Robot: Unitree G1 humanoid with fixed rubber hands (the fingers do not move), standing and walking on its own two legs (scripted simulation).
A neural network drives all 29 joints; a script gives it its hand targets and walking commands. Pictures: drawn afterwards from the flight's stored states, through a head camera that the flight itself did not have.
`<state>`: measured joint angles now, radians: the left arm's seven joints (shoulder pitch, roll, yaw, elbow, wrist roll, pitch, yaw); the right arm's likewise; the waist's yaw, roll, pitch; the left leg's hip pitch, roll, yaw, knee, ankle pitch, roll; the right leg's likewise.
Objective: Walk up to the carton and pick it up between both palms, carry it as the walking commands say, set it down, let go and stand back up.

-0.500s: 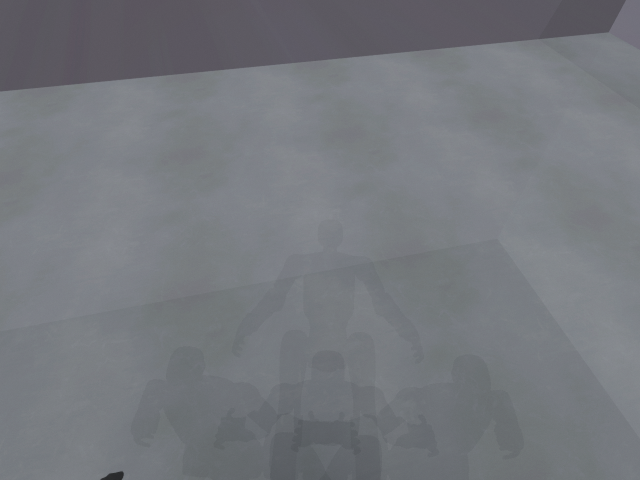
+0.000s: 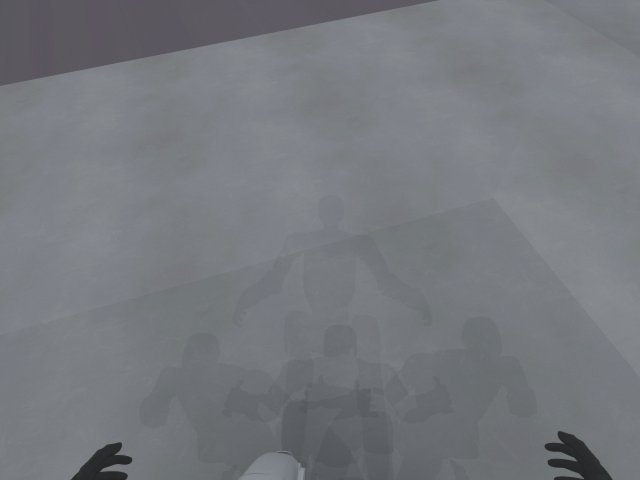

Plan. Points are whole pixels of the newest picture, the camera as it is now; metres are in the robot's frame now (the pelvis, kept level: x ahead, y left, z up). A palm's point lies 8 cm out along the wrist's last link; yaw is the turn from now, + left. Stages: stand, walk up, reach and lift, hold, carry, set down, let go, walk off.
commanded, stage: walk up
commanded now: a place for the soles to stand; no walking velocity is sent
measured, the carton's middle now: out of the picture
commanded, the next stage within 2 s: none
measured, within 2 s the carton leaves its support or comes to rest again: neither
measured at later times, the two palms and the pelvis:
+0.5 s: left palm out of the picture +0.11 +0.30 -0.11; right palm out of the picture +0.01 -0.34 -0.05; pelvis -0.05 +0.00 +0.01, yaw -8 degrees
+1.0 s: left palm out of the picture +0.10 +0.15 -0.06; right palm out of the picture -0.17 -0.43 -0.10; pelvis -0.13 -0.10 +0.01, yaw -23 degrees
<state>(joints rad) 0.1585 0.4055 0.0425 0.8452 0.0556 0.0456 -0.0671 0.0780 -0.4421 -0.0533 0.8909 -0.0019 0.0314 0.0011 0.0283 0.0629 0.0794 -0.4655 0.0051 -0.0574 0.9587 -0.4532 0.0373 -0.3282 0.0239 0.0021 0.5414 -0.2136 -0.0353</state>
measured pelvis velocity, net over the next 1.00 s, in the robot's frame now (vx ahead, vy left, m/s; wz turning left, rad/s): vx -0.13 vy -0.10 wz -0.41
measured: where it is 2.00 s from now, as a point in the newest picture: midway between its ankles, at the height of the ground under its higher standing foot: outside the picture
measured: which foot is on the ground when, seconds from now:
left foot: up 0.00-0.24, down 0.26-0.80, up 0.82-1.00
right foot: down 0.00-0.26, up 0.28-0.78, down 0.80-1.00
